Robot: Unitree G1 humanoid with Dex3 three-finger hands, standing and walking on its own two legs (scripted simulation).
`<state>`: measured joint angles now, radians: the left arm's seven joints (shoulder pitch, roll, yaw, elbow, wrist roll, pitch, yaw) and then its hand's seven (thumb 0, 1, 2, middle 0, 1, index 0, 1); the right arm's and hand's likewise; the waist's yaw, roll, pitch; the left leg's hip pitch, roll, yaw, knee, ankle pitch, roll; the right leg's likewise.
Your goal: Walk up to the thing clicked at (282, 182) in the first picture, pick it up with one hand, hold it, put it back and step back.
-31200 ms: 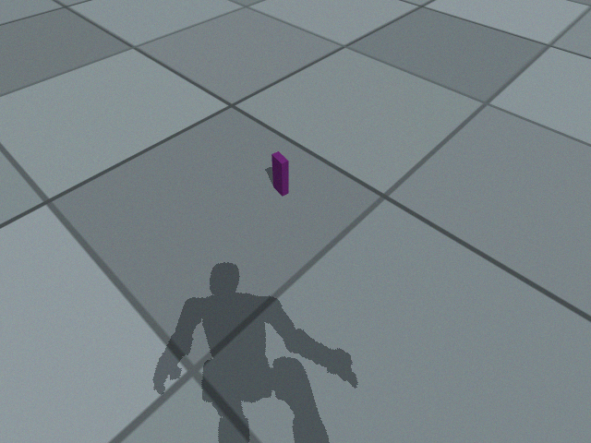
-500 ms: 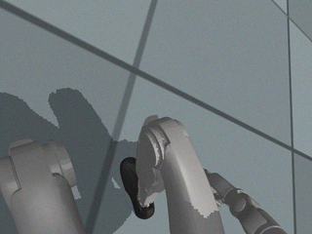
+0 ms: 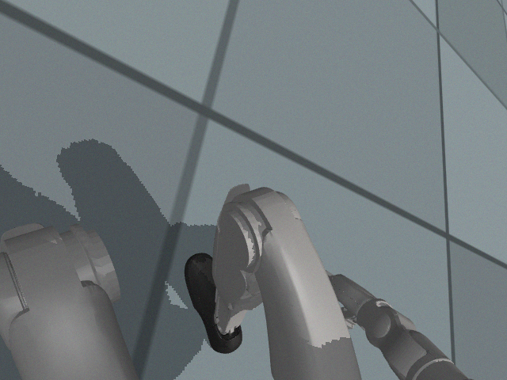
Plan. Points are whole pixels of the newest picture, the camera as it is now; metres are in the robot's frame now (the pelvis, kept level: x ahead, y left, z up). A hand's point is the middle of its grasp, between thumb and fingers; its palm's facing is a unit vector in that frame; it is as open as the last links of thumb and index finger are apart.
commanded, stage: loosen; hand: left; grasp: from the side
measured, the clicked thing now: out of the picture +0.42 +0.35 -0.17
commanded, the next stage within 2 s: open in 0.14 s
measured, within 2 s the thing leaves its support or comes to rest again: rests again in 1.74 s
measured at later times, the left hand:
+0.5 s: hand out of the picture +0.43 +0.36 -0.15, palm faces +0.56 -0.83 -0.02, open 13.4 cm
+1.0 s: hand out of the picture +0.38 +0.44 -0.08, palm faces +0.51 -0.85 -0.16, open 15.5 cm
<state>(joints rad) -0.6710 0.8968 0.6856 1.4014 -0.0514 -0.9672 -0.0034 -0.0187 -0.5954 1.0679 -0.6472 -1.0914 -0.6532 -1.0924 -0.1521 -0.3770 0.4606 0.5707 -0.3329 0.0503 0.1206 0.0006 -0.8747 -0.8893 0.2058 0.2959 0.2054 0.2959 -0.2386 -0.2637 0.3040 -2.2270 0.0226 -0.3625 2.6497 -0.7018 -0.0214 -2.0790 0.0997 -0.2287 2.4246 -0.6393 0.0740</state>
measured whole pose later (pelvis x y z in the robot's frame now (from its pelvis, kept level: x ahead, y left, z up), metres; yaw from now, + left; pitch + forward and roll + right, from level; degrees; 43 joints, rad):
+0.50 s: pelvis -0.01 +0.00 +0.00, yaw -1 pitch +13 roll -16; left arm -0.69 0.91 0.65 1.43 -0.08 -0.98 0.01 -0.01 -0.29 0.37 -0.45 -0.48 -0.48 -0.45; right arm -0.15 -0.37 0.48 0.55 -0.32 0.06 0.13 0.00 -0.88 -0.88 0.21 0.30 0.21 0.30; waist -0.24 -0.25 0.28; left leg -2.23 0.03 -0.36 2.65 -0.69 -0.01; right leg -2.08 0.11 -0.23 2.41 -0.62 0.07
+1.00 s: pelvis +0.00 +0.00 +0.02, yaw +2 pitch +20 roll -14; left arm -0.64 0.93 0.66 1.22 -0.06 -0.65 -0.19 -0.01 -0.28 0.18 -0.14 -0.23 -0.18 -0.19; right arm -0.02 -0.35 0.31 0.60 -0.18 0.09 0.09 0.00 -0.85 -0.88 0.21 0.30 0.21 0.30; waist -0.15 -0.15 0.14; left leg -2.25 0.04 -0.27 2.55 -0.68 0.01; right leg -2.11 0.08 -0.18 2.36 -0.64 0.05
